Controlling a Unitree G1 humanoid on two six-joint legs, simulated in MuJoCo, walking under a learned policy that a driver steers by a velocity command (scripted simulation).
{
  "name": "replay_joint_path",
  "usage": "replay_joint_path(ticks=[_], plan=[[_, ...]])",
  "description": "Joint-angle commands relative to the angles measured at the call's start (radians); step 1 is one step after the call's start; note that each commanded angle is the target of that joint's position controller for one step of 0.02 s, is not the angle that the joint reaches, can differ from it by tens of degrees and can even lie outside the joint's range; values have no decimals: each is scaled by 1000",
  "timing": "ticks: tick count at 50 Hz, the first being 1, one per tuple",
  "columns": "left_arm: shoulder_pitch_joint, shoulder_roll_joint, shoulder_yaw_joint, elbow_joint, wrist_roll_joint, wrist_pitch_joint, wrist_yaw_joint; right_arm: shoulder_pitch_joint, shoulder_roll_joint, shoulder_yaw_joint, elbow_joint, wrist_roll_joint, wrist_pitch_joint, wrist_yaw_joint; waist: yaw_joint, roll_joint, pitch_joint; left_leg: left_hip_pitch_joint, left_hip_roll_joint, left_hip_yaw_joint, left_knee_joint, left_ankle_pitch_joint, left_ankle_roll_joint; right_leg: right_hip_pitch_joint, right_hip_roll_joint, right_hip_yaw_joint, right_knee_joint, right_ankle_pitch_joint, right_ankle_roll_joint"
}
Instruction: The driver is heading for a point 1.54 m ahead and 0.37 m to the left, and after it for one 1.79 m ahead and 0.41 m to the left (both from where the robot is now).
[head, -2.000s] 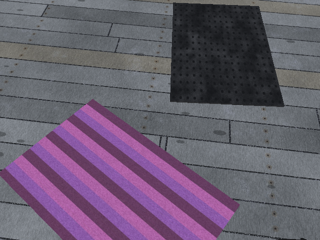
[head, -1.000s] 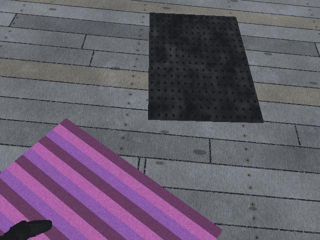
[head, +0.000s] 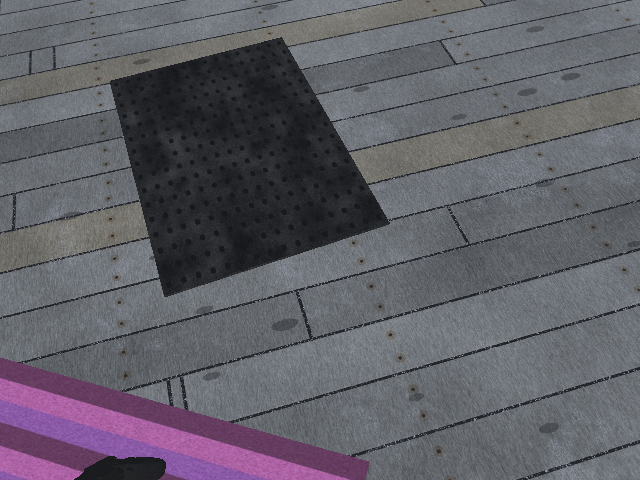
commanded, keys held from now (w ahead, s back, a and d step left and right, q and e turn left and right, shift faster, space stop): q+shift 0.22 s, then w+q+shift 0.24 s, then w+e+shift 0.54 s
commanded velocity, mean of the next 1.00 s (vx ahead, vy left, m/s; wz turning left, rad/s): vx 0.55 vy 0.00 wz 0.17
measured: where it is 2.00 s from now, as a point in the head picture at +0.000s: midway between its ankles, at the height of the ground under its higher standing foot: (238, 179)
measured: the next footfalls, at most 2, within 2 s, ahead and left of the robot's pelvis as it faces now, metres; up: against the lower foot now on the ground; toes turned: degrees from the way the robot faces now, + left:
left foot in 0.36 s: -0.01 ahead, +0.13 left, +0.00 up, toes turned +24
right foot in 0.82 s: +0.52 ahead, +0.18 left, +0.00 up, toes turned +17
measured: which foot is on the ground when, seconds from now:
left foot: up 0.00-0.34, down 0.36-0.84, up 0.86-1.00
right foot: down 0.00-0.34, up 0.36-0.80, down 0.82-1.00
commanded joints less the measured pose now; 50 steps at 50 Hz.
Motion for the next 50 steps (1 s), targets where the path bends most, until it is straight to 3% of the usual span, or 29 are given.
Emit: replay_joint_path(ticks=[1,3,6,11,13,15,16,17,18,19,20,21,23,24,29,34,36,38,39,40,41,42,43,44,45,46,47,48,50], plan=[[-14,187,66,-34,4,-11,28,36,-123,-39,-66,9,10,-21,33,-176,-111,-41,-1,8,94,76,-27,92,-282,112,-216,313,-197],[-12,163,63,-18,4,-6,41,9,-93,-34,-93,8,18,-23,44,-168,-80,-93,26,6,62,110,-29,109,-299,97,-243,176,-192],[-17,166,71,-1,5,-3,48,-15,-59,-25,-134,-3,21,-10,51,-154,-77,-98,54,23,-31,128,-23,141,-322,65,-250,137,-192],[-24,211,97,16,-12,-3,26,-19,-52,-25,-192,-4,28,24,46,-143,-104,-21,56,82,-185,103,25,178,-369,2,-207,265,-186],[4,248,114,25,-42,-14,8,4,-61,-29,-201,11,33,35,45,-150,-137,35,55,105,-233,77,76,179,-397,24,-264,-106,-157],[-44,258,118,30,-72,-27,-1,78,-73,-40,-170,21,26,44,-18,-151,-112,153,32,155,-338,85,143,94,-385,20,-289,-413,-104],[-82,236,113,30,-74,-29,-2,164,-70,-45,-121,23,20,42,-64,-124,-96,259,-4,201,-408,111,174,25,-346,-28,-232,-477,-71],[-109,185,102,27,-63,-32,-5,293,-90,-60,-52,22,11,32,-109,-33,-74,384,-50,199,-476,75,216,-69,-274,-100,-59,-495,-32],[-158,105,79,7,-49,-39,-15,456,-161,-89,-2,21,-3,18,-172,211,-49,550,67,-66,-610,-60,314,-306,-164,-198,410,-429,30],[-229,71,64,-84,-51,-66,-16,391,-258,-91,-67,2,-55,30,-120,324,35,578,255,-736,-815,-307,491,-731,29,-14,706,-446,74],[-267,140,71,-99,-74,-105,-34,276,-192,-71,-120,-4,-98,42,-103,133,33,571,329,-795,-922,-335,503,-807,-15,159,771,-329,43],[-234,172,77,-95,-83,-131,-49,218,-158,-55,-137,1,-119,40,-51,111,45,557,315,-723,-923,-270,468,-804,-41,181,732,-210,23],[-150,203,90,-43,-33,-154,-51,178,-117,-35,-151,13,-115,29,2,37,33,504,231,-528,-879,-104,400,-700,-69,176,604,-45,34],[-124,209,93,-16,-29,-151,-57,170,-88,-22,-158,2,-112,14,15,46,22,491,193,-423,-885,-29,369,-646,-77,157,541,43,48],[-180,117,53,9,-48,-118,-65,264,-82,-10,-118,-13,-117,-13,-42,72,52,446,100,-120,-941,311,280,-555,-49,53,307,332,88],[-285,105,32,-14,-74,-133,-105,311,-87,-1,-61,-22,-129,-9,-90,69,142,459,125,48,-1026,442,237,-488,-11,5,81,419,24],[-292,114,33,-26,-76,-141,-119,298,-103,0,-48,-27,-130,-12,-74,78,124,531,138,107,-978,728,205,-444,31,-22,21,407,-13],[-239,144,46,-32,-78,-137,-116,286,-142,-6,-40,-44,-122,-25,-26,139,23,635,150,143,-837,1311,161,-346,109,-89,52,339,-54],[-159,167,56,-25,-85,-129,-109,282,-160,-10,-36,-56,-113,-34,25,176,-43,675,154,154,-709,1593,143,-264,150,-117,87,277,-76],[21,210,75,14,-93,-116,-99,259,-171,-15,-38,-71,-103,-41,117,200,-140,659,158,154,-505,1778,133,-85,174,-116,133,232,-100],[278,259,99,78,-91,-100,-83,180,-195,-20,-55,-73,-95,-42,250,172,-244,531,150,165,-215,1840,117,206,154,-63,122,245,-141],[478,287,106,120,-87,-78,-59,127,-146,-4,-87,-85,-110,-36,310,1,-317,175,70,120,172,1177,106,565,50,156,179,65,-184],[440,343,118,119,-74,-93,-61,258,25,43,-133,-31,-149,-10,154,-401,-455,-335,-157,-52,660,5,12,920,-253,841,20,-401,-452],[431,250,106,105,-58,-93,-45,126,-93,38,-163,8,-204,16,231,-189,-496,-387,-131,-196,625,131,96,861,-244,1039,-202,-638,-388],[411,244,100,101,-33,-103,-35,19,-99,36,-207,42,-225,23,201,-130,-310,-413,-91,-188,568,148,120,698,-234,950,-249,-539,-337],[349,220,90,94,-29,-115,-40,-21,-81,47,-221,23,-239,21,124,51,-179,-354,-53,-174,443,192,144,463,-201,865,-284,-392,-308],[274,191,79,75,-27,-123,-39,-25,-67,45,-213,-9,-236,17,68,84,-124,-277,-22,-175,354,206,146,283,-150,765,-287,-284,-307],[217,180,71,52,-16,-123,-32,15,-57,47,-205,-18,-222,20,10,45,-64,-218,-6,-179,315,209,137,136,-97,697,-312,-235,-319],[179,162,66,42,-42,-114,-24,38,-56,45,-203,-33,-195,17,-32,-5,12,-196,24,-141,189,196,102,-29,-48,606,-348,-173,-323]])
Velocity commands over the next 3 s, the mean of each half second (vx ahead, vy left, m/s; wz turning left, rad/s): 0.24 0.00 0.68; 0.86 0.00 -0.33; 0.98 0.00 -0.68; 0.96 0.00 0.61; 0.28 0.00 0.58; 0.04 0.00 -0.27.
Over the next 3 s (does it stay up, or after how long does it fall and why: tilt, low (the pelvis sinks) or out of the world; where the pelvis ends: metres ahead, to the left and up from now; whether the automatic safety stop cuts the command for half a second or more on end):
stays up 1.58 0.25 0.01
